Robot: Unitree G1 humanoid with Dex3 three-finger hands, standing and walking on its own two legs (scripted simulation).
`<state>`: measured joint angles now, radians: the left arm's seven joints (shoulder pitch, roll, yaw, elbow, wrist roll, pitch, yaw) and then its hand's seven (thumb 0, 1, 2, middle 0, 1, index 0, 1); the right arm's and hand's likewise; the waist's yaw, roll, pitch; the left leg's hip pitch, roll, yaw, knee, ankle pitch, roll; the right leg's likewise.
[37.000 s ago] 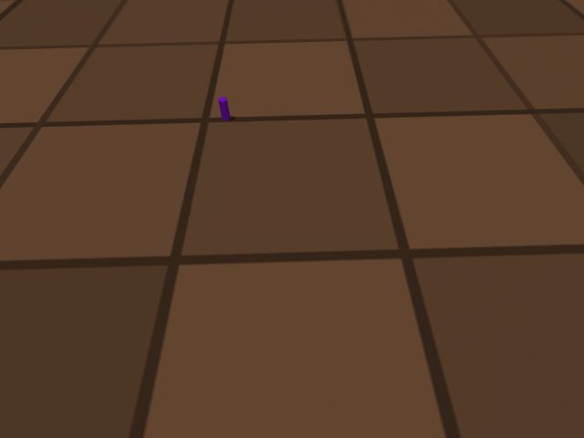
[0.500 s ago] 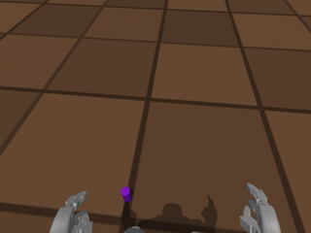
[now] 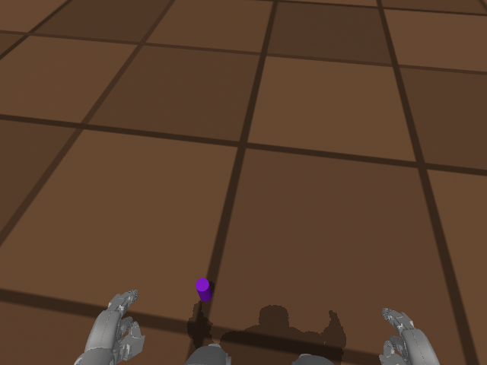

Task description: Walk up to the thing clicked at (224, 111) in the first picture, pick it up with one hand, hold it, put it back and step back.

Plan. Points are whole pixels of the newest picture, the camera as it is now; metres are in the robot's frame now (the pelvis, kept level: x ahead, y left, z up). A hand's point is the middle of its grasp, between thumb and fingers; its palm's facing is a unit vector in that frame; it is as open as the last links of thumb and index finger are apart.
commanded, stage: stand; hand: left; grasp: from above
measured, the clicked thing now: (204, 290) +0.43 +0.19 -0.67
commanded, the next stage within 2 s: none
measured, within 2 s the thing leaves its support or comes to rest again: neither
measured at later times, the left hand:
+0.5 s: hand out of the picture +0.05 +0.24 -0.12, palm faces +0.05 -0.95 -0.30, open 7.4 cm
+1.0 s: hand out of the picture +0.04 +0.24 -0.11, palm faces +0.02 -0.95 -0.32, open 7.4 cm
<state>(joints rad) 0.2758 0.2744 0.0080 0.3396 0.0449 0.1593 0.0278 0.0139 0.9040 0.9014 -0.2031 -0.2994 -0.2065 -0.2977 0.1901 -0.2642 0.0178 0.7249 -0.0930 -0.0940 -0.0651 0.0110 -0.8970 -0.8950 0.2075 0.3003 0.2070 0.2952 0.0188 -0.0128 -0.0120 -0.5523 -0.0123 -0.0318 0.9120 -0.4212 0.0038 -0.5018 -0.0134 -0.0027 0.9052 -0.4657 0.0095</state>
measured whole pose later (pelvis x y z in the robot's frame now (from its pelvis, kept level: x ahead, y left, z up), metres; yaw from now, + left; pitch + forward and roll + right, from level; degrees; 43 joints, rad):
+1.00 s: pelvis -0.01 +0.01 +0.05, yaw +0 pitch -5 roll +0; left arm 0.17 0.30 0.04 1.14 0.03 0.00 0.02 0.01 0.91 0.90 -0.20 -0.30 -0.21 -0.30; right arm 0.15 -0.31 -0.03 1.13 -0.03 0.00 -0.02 0.01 -0.90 -0.90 0.21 0.30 0.20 0.30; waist 0.01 0.01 0.07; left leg -0.13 -0.01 -0.03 0.38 -0.16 0.01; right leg -0.09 -0.02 0.00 0.37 -0.19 0.02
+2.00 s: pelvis +0.01 +0.00 +0.06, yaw -1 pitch -4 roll +0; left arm 0.11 0.32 0.02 1.14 0.01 0.00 0.00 0.01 0.91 0.90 -0.20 -0.30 -0.21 -0.30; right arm 0.10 -0.33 -0.01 1.15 -0.02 -0.02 -0.01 0.01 -0.90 -0.90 0.21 0.30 0.21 0.30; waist 0.00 0.00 0.06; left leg -0.11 -0.01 -0.01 0.33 -0.16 0.00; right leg -0.07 -0.02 0.01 0.32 -0.19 0.02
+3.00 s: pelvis -0.10 -0.01 +0.03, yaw +2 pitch -1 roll +1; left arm 0.08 0.34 0.06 0.85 0.03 0.03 0.02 0.01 0.90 0.90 -0.21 -0.30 -0.21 -0.30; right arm 0.12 -0.42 -0.04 0.96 -0.01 0.06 -0.02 0.00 -0.90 -0.90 0.21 0.30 0.20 0.30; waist 0.02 0.03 0.19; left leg -0.35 -0.08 -0.11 0.96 -0.51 -0.02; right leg -0.38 -0.03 -0.03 0.59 -0.21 -0.02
